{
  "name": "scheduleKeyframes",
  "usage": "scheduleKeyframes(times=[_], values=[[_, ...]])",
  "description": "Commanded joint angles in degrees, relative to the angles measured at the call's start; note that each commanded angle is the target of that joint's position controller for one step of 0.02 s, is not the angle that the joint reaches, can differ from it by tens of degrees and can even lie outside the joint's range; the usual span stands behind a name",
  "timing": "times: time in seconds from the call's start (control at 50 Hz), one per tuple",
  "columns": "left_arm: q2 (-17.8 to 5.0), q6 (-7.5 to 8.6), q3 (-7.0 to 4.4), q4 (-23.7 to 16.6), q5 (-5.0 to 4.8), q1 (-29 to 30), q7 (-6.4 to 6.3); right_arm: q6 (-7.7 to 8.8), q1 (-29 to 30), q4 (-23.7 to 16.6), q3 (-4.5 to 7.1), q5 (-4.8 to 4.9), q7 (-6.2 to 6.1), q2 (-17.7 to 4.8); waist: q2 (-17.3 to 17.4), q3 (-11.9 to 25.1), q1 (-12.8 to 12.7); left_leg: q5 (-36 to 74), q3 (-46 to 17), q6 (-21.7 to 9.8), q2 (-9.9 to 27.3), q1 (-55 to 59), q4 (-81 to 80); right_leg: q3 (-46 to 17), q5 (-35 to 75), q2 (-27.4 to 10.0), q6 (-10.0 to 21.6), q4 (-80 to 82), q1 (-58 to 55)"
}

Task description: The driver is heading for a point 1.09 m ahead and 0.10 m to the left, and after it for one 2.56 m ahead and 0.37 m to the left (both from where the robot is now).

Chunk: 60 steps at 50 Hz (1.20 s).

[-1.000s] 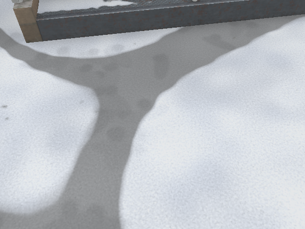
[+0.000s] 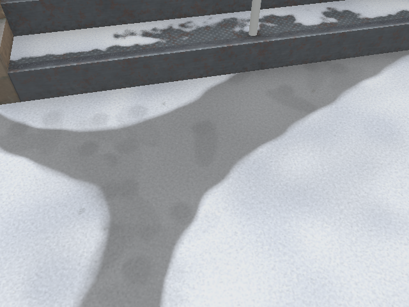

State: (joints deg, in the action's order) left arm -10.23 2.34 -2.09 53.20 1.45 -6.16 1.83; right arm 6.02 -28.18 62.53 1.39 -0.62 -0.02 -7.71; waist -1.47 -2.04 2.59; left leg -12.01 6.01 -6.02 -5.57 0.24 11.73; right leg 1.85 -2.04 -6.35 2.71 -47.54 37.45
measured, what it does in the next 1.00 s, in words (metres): walks ahead: right foot, then left foot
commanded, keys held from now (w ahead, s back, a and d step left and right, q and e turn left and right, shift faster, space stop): w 0.02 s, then no key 0.54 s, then w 0.44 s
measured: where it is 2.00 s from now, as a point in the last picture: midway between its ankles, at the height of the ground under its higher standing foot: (214, 238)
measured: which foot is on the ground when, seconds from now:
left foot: down 0.00-0.18, up 0.20-0.58, down 0.60-0.92, up 0.94-1.00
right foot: up 0.00-0.16, down 0.18-0.66, up 0.68-0.88, down 0.90-1.00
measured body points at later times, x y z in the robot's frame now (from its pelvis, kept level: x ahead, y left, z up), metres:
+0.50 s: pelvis +0.18 -0.04 -0.01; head +0.20 -0.05 +0.44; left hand +0.18 +0.18 -0.16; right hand +0.21 -0.26 -0.17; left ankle +0.20 +0.10 -0.72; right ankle +0.25 -0.10 -0.75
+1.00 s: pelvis +0.27 -0.06 -0.01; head +0.28 -0.08 +0.44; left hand +0.30 +0.18 -0.14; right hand +0.24 -0.30 -0.17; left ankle +0.21 +0.06 -0.70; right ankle +0.26 -0.14 -0.75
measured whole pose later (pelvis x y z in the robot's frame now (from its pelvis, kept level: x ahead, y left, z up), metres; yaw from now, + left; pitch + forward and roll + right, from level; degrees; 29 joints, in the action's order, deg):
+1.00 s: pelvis +0.27 -0.06 -0.01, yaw +1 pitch +1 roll +0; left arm -10.3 4.5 -3.2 57.4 1.4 -18.3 0.2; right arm 3.1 -22.1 61.9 3.4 -1.7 0.3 -10.6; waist 1.6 0.8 0.3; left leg -21.9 1.1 -5.1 1.7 -19.1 51.0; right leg 4.8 -15.0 2.1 4.3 -25.4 11.1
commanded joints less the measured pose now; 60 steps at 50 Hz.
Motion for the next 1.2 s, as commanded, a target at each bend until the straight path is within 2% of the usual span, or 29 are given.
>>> scheduleKeyframes(times=[0.02, 0.1, 0.16, 0.18, 0.2, 0.22, 0.24, 0.28, 0.3, 0.34, 0.38, 0.5, 0.58, 0.6, 0.62, 0.66, 0.68, 0.7, 0.74, 0.82, 0.86, 0.9, 0.92, 0.94, 0.96, 0.98, 1.0, 1.1, 1.2], values=[[-1.5, 0.48, -0.01, -4.0, -0.4, 6.4, 0.23, 0.76, -4.6, -1.2, 0.66, 0.04, -0.34, -6.3, 5.0, -5.4, 0.3, 19.4, -8.7, -4.8, 15.4, -2.2, -5.3, 2.7, 3.9, 2.1, -0.3, 6.9, 0.9], [-0.7, 1.39, 0.31, -3.9, -0.35, 7.3, -0.47, 0.43, -5.8, -0.1, 0.19, -0.7, -1.01, -6.1, 6.0, -4.8, 0.3, 40.9, -5.5, -3.6, 15.5, 1.8, 3.1, 4.8, 1.5, 5.6, 1.4, 13.4, -5.3], [-3.4, 2.8, -0.91, 0.8, 0.03, -5.9, -1.64, 0.41, -2.6, 0.0, 0.52, -0.46, -1.62, -7.9, 7.0, 1.0, -5.4, 51.7, -5.4, -1.6, 14.5, 3.2, 17.4, 4.5, 0.8, 9.5, 4.1, 19.9, -19.6], [-4.9, 3.72, -1.49, 3.1, 0.84, -12.8, -2.02, 0.39, -1.8, -0.1, 0.54, 0.39, -1.68, -8.1, 5.7, 4.2, -8.4, 44.2, -4.3, -0.4, 12.6, -0.6, 26.7, 3.3, 10.4, 7.4, 5.0, 24.9, -29.2], [-9.1, 4.35, -2.43, 4.8, 2.18, -20.9, -2.34, 0.48, -2.4, -1.7, 0.02, 1.3, -1.93, -6.4, 1.4, 11.6, -9.9, 20.3, -2.8, 1.0, 9.6, -11.3, 41.6, -6.5, 35.0, -4.7, 7.2, 19.2, -44.2], [-12.0, 4.01, -2.94, 4.9, 1.46, -21.6, -1.89, -0.5, -14.2, 0.0, -0.95, 4.46, -1.92, -0.3, -10.3, 23.2, -5.5, -26.9, -2.7, 3.0, 1.2, -25.1, 62.2, -24.7, 60.7, -21.5, 19.4, 16.2, -59.8], [-9.6, 2.93, -2.82, 3.8, -1.4, -19.3, -1.5, -1.41, -11.8, 1.3, 0.54, 2.44, -2.25, -5.6, -0.9, 23.7, -6.0, -21.9, -9.3, 2.9, 3.0, -25.1, 64.1, -24.0, 51.4, -18.2, 19.3, 20.0, -52.9], [-3.6, 2.49, -0.84, 2.7, -1.36, -9.0, -1.86, -1.82, -1.2, -1.6, 0.78, -0.38, -1.65, -4.4, -0.3, 7.8, -3.1, -14.5, -8.7, 3.7, 6.3, -26.8, 58.5, -15.1, 35.4, -12.3, 14.7, 28.1, -35.7], [-2.0, 2.55, -0.23, 2.9, -1.33, -8.4, -2.33, -2.5, 0.6, -1.9, 1.07, -1.18, -1.33, -4.4, -0.5, 4.8, -2.2, -12.7, -8.8, 4.1, 7.4, -24.9, 55.2, -11.6, 33.7, -10.1, 12.9, 30.1, -30.6], [-0.5, 2.68, 0.68, 4.1, -0.94, -8.8, -2.85, -4.38, -1.9, -0.6, 0.61, -1.51, -0.82, -1.6, -0.8, 4.7, 0.3, -10.3, -7.7, 4.8, 7.3, -16.8, 49.5, -6.8, 32.6, -7.1, 10.5, 31.6, -23.3], [-2.6, 3.12, 0.69, 4.5, -0.31, -8.9, -2.77, -5.59, -2.5, 0.0, 0.18, -1.08, -1.1, -0.3, -1.7, 5.2, 1.6, -9.8, -6.7, 5.2, 6.7, -13.8, 43.4, -4.4, 31.1, -5.8, 9.9, 31.9, -20.8], [-4.7, 0.91, 0.56, 5.5, -0.16, -11.9, -2.8, -7.44, 5.8, -0.8, -0.25, -0.71, -2.04, -2.8, -5.1, 2.1, -1.4, -8.1, -4.9, 4.8, 6.8, -12.6, 28.4, -8.5, -13.1, -5.0, 8.3, 37.0, -17.2], [-4.7, -0.74, 0.4, 6.1, -1.15, -13.3, -3.17, -6.13, 3.8, 0.7, -1.09, -1.11, -2.0, -1.5, -1.7, -0.5, -0.9, -6.1, -4.4, 3.4, 6.8, -6.3, 15.5, -11.0, -30.9, -3.9, 5.0, 36.9, -13.4], [-5.1, -1.14, -0.06, 6.2, -1.44, -14.1, -3.13, -5.43, 2.0, 0.9, -0.97, -1.64, -1.99, -2.6, -1.1, -1.6, -1.0, -11.7, -6.0, 2.4, 8.1, -6.7, 13.8, -11.4, -35.3, -2.8, 4.2, 35.6, -13.0], [-4.2, -1.67, -0.1, 5.6, -2.05, -14.5, -2.96, -5.14, 2.8, 0.6, -0.45, -1.14, -1.92, -5.1, 3.7, -4.5, -2.2, -22.5, -10.2, 0.5, 9.3, -11.8, 10.4, -8.0, -37.2, 0.9, 3.3, 34.1, -11.7], [-2.8, -1.53, 0.02, 3.4, -1.56, -10.0, -2.2, -4.51, 0.2, 1.1, 0.25, 0.11, -1.75, -6.6, 12.7, -7.9, -0.4, -33.5, -22.4, -3.0, 15.9, -15.1, -1.9, -0.5, -28.4, 6.9, 1.7, 20.0, -10.4], [-1.2, -1.17, 0.19, 3.1, -0.74, -9.3, -1.78, -4.31, 0.3, 1.3, 1.06, -0.08, -1.93, -8.0, 16.5, -8.5, -0.2, -33.2, -28.6, -4.6, 20.8, -13.6, -6.7, 2.9, -20.6, 9.5, 1.0, 11.1, -9.0], [-2.7, -0.8, -0.33, 2.8, 0.07, -8.9, -1.41, -4.17, 1.4, 0.7, 1.49, -0.37, -2.2, -8.4, 14.4, -8.2, -0.8, -29.6, -29.7, -5.6, 23.0, -12.9, -8.3, 1.7, -19.0, 8.0, 1.1, 5.3, -7.3], [-3.1, 0.06, -0.9, 2.8, 0.63, -9.8, -0.58, -3.46, 2.9, 0.0, 1.85, -0.45, -2.18, -8.4, 8.7, -5.1, -2.7, -22.2, -26.2, -5.4, 21.4, -9.7, -6.8, 0.0, -19.2, 6.5, 1.0, 1.4, -6.1], [-1.4, 1.09, -0.75, 1.1, -0.07, -6.8, -0.49, -2.5, 3.3, -0.1, 2.39, -0.44, -1.78, -8.2, 9.6, -4.1, -2.5, -15.4, -18.9, -4.5, 17.8, -11.6, -3.3, 2.8, -20.0, 7.3, 0.8, 10.9, -13.8], [-0.6, 1.35, -0.68, 1.6, -0.41, -9.2, -0.75, -2.6, 3.5, -0.2, 2.85, -0.15, -1.51, -9.0, 8.5, -3.9, -3.8, -15.4, -17.1, -4.6, 17.1, -15.5, 0.1, 4.8, -16.5, 8.4, 1.2, 20.0, -22.7], [-2.5, 1.94, -1.53, 4.9, -0.64, -18.4, -1.45, -2.37, 4.1, -0.9, 2.83, -0.25, -1.32, -7.9, 4.5, -1.5, -6.9, -16.1, -14.2, -2.9, 14.0, -25.1, 8.9, 2.2, -15.9, 7.6, 1.4, 24.9, -39.2], [-6.5, 2.61, -2.47, 6.2, 0.06, -25.6, -2.1, -1.91, 6.7, -2.6, 2.01, -0.41, -0.89, -4.7, -5.6, 0.1, -10.0, -14.6, -7.5, -0.6, 8.9, -32.1, 24.7, -12.8, -26.2, -3.8, 2.7, 32.9, -46.2], [-12.7, 2.27, -3.87, 7.1, -0.27, -30.3, -2.19, -1.51, 8.6, -5.6, 1.38, 0.02, -0.24, -2.3, -17.5, -0.6, -10.6, -17.7, -0.7, 0.7, 3.5, -44.9, 38.4, -33.3, -40.9, -15.1, 8.0, 42.0, -49.1], [-9.9, 1.82, -3.21, 6.9, 0.02, -27.6, -2.19, -1.64, 12.0, -6.9, 2.46, -1.78, 0.33, -7.2, -9.5, -4.9, -8.5, -15.7, -4.9, -0.5, 7.8, -46.5, 46.9, -34.6, -41.2, -16.7, 10.5, 41.4, -42.5], [-7.5, 2.0, -2.39, 5.1, 0.03, -22.2, -1.78, -1.54, 13.0, -7.0, 2.56, -1.76, 1.11, -6.8, -4.1, -6.4, -5.8, -10.3, -6.7, -0.7, 9.5, -45.7, 48.9, -30.2, -37.1, -13.9, 9.7, 41.4, -38.2], [-6.5, 2.4, -2.08, 4.1, -0.11, -19.3, -1.59, -1.33, 11.9, -6.3, 2.28, -1.31, 1.59, -5.4, -2.2, -6.3, -4.1, -6.1, -7.0, -0.1, 10.5, -43.6, 48.6, -24.9, -30.1, -11.3, 8.7, 42.1, -36.1], [-4.3, 3.93, -0.81, 6.3, -0.58, -23.0, -2.3, -2.39, 15.3, -7.2, 2.51, -1.43, 2.24, -4.9, -2.2, -3.7, -2.8, 2.6, -3.5, 2.8, 10.4, -42.8, 45.0, -10.6, 0.9, -5.8, 7.7, 40.5, -38.3], [-4.5, 4.24, -0.2, 7.3, -0.47, -25.3, -2.45, -2.81, 28.1, -12.4, 1.37, -0.73, 2.35, -3.7, -3.6, -5.5, -4.6, 8.7, -0.8, 3.7, 8.5, -39.0, 30.1, -5.5, 11.9, -4.4, 8.1, 40.0, -35.8]])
